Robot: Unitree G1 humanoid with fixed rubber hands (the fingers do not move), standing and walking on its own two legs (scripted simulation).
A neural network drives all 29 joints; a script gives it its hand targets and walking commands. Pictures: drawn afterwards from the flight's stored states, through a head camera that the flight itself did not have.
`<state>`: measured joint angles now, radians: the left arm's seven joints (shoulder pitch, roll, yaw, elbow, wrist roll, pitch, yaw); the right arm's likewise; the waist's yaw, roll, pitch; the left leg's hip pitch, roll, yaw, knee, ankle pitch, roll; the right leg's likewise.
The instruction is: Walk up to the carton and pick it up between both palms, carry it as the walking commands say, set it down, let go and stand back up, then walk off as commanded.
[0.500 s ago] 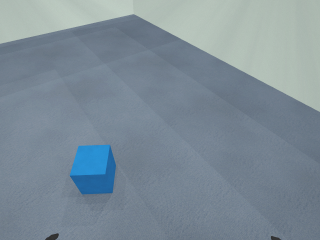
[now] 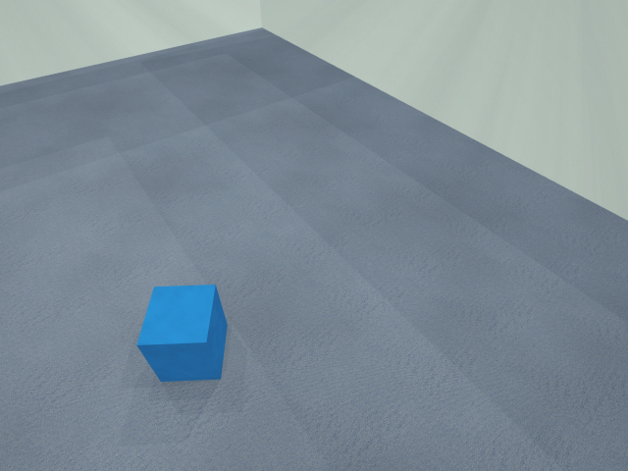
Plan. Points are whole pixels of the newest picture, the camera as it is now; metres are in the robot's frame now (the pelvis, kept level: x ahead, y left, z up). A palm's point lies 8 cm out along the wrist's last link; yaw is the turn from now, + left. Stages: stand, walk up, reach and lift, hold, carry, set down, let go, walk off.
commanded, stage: stand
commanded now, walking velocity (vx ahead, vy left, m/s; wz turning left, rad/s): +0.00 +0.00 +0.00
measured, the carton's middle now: (188, 333) +0.70 +0.43 -0.66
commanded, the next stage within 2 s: walk up in 0.88 s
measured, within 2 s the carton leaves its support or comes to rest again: neither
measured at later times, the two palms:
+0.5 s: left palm out of the picture +0.11 +0.31 -0.10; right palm out of the picture +0.11 -0.31 -0.10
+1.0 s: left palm out of the picture +0.11 +0.31 -0.10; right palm out of the picture +0.11 -0.31 -0.10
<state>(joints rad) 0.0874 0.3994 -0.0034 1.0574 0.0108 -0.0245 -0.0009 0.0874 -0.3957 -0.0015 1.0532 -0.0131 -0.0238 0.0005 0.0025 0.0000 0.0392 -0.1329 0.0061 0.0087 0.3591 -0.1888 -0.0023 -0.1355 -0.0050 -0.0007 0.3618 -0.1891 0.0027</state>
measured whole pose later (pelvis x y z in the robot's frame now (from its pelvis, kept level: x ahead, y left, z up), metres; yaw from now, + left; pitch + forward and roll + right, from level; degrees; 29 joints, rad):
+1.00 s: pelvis +0.01 +0.00 +0.00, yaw +0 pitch -2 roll +0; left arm 0.09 0.40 0.00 1.06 0.01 -0.02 0.00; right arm 0.09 -0.40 -0.01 1.06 -0.01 -0.02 0.00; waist 0.00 0.00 0.04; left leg -0.11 0.01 0.01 0.33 -0.19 0.00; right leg -0.11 0.00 0.00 0.33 -0.19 0.00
